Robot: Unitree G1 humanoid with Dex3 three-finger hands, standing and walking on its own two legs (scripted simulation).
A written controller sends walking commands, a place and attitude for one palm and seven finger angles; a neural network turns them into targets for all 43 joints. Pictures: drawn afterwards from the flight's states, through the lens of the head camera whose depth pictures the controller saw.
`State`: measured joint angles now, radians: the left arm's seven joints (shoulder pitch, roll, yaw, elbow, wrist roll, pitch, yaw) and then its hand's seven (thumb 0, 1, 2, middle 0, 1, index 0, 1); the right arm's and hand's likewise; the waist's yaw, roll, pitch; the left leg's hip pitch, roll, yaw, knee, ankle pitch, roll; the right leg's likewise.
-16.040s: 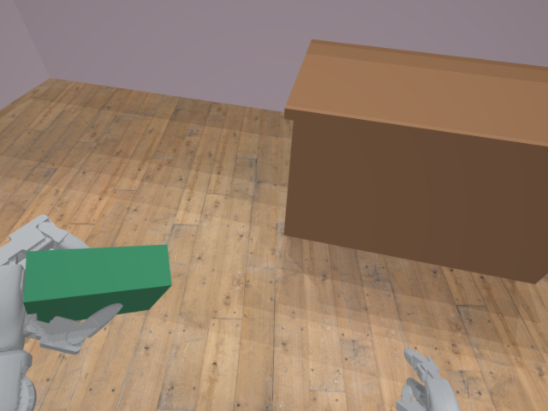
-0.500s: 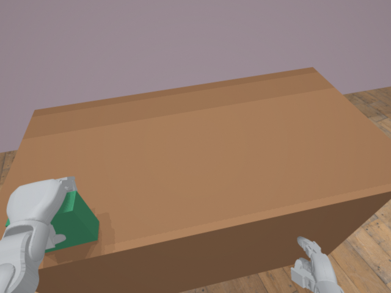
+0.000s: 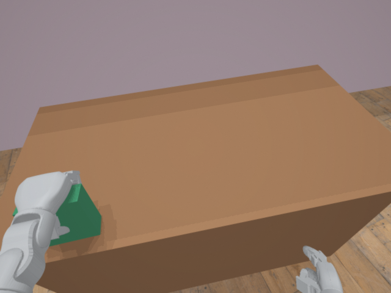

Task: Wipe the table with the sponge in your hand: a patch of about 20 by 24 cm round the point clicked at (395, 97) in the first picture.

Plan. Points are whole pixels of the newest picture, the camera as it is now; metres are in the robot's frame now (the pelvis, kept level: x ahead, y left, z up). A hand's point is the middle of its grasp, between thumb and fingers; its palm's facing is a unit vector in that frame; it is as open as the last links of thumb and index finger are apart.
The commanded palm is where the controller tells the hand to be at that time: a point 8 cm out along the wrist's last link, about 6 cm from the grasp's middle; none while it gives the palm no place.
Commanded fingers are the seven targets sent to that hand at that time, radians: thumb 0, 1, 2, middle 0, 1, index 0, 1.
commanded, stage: wipe forward along the first lane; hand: left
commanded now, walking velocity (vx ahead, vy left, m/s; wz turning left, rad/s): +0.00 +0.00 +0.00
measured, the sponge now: (67, 221) +0.22 +0.33 +0.00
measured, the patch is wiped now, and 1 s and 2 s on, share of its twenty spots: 0.00 0.05 0.15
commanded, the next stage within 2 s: slide across to the middle lane in 1.36 s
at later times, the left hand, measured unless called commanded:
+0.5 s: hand (61, 182) +0.29 +0.36 +0.05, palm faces -0.17 +0.00 -0.99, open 9.5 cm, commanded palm +0.29 +0.36 +0.09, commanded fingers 0.00 0.10 1.30 -1.20 -1.60 -1.20 -1.60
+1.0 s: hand (65, 162) +0.34 +0.38 +0.05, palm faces -0.19 +0.03 -0.98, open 9.5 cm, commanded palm +0.34 +0.37 +0.08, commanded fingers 0.00 0.10 1.30 -1.20 -1.60 -1.20 -1.60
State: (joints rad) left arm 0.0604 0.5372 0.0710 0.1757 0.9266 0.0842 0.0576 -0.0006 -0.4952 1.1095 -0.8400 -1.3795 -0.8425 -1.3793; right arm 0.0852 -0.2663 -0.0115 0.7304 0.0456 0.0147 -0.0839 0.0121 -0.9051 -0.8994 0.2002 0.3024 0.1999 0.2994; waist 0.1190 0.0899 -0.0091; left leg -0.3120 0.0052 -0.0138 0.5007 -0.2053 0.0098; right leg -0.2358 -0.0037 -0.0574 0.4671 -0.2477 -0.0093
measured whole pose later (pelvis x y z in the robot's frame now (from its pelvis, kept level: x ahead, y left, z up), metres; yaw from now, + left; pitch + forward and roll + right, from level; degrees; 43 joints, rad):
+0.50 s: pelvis -0.02 -0.02 -0.01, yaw -1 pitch +6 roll -1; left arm -0.31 0.67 0.14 0.69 0.96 -0.09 0.05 0.01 -0.61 1.18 -0.89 -1.35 -0.89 -1.39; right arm 0.22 -0.31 -0.04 0.75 0.07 0.03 -0.09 0.01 -0.91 -0.90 0.20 0.30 0.20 0.30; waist 0.06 0.09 -0.05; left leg -0.51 0.03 -0.04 0.63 -0.23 0.01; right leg -0.44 0.03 -0.07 0.60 -0.27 -0.04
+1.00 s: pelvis -0.02 -0.01 -0.02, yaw -3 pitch +11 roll -2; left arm -0.53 0.76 0.15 0.97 1.02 -0.13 0.09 0.01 -0.61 1.17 -0.89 -1.35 -0.90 -1.38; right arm 0.28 -0.30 -0.03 0.75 0.09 0.03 -0.07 0.01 -0.91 -0.90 0.20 0.30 0.20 0.30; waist 0.01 0.08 -0.09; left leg -0.64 0.01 -0.06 0.71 -0.25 0.01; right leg -0.57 0.04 -0.04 0.65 -0.27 -0.02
